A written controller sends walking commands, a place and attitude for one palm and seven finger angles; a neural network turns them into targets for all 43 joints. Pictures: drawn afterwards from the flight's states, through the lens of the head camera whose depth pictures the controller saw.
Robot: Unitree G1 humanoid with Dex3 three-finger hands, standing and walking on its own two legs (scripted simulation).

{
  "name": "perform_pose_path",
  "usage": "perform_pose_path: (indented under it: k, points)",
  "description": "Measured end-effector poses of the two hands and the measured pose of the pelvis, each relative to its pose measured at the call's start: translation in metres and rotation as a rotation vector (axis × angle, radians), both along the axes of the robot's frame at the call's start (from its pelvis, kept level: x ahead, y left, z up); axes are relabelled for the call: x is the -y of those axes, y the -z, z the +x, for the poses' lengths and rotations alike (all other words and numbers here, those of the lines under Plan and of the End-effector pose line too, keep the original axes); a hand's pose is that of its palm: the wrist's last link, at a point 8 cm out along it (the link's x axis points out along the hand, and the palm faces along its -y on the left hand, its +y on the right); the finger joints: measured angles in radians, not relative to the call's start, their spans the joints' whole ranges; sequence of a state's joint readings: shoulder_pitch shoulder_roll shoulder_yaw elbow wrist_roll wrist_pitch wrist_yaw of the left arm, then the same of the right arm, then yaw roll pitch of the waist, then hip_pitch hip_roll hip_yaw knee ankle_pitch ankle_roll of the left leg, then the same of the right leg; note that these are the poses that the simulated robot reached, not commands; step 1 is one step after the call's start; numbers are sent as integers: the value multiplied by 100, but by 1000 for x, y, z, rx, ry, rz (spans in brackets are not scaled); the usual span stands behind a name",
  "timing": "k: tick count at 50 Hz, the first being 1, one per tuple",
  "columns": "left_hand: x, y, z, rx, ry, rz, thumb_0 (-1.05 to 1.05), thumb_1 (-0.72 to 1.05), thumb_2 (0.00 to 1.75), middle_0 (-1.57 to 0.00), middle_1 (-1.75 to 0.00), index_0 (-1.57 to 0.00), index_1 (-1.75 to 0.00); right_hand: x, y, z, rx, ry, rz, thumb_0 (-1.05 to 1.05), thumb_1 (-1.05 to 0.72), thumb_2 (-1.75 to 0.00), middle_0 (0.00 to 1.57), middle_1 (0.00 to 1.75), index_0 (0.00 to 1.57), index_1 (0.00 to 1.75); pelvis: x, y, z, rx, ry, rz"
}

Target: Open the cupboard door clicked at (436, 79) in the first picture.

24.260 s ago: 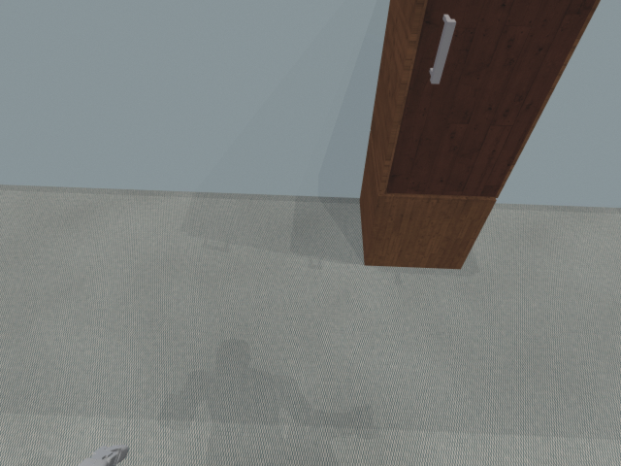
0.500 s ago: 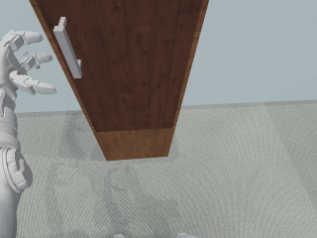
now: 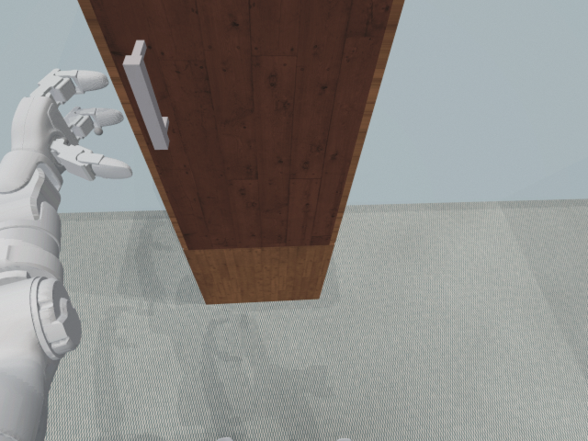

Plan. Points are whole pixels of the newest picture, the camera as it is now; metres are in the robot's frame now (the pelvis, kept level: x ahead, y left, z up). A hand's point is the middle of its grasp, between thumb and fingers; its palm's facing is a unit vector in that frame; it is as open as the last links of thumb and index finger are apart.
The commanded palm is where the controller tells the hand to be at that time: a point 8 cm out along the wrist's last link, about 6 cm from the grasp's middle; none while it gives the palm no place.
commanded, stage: move the hooked fingers beside the handle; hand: left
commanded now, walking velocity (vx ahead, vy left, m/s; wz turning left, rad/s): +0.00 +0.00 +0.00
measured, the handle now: (151, 98) +0.55 +0.17 +0.15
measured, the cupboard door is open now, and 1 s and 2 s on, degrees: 0 0 0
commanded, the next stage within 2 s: slide the fingers in behind the handle in 0.08 s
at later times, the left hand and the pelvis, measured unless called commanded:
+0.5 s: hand (109, 132) +0.48 +0.22 +0.14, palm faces -0.01 -1.00 +0.02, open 14.0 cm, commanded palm +0.46 +0.27 +0.15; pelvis -0.01 -0.01 +0.00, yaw +0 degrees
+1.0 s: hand (140, 130) +0.49 +0.18 +0.14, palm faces -0.02 -1.00 +0.02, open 14.0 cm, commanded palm +0.46 +0.23 +0.15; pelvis +0.01 +0.00 +0.00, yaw +0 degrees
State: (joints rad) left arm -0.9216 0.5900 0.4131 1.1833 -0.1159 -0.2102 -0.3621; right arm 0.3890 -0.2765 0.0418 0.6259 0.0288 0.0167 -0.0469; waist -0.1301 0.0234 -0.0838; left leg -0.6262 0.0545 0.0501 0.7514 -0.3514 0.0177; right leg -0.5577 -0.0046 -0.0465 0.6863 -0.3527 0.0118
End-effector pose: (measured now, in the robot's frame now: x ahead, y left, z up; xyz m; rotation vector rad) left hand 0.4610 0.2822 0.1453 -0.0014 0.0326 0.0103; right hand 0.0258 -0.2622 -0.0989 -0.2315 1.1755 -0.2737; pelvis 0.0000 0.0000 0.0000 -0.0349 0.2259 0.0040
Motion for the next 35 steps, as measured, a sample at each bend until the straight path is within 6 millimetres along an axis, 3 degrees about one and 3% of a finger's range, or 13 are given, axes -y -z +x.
perform_pose_path:
  k: [18,35]
  points:
    - [5,0,-3,-8,11,-6,-2,-50,30,-30,-120,-30,-120,21,-3,-25,-50,25,-40,0,-90,-90,20,29,20,30,10,0,-7,1,-6,-1]
    - [16,9,11,-2,16,-25,-2,-50,30,-30,-120,-30,-120,9,-2,-25,-59,35,-20,0,-90,-90,20,29,20,30,5,1,-2,-15,1,-4]
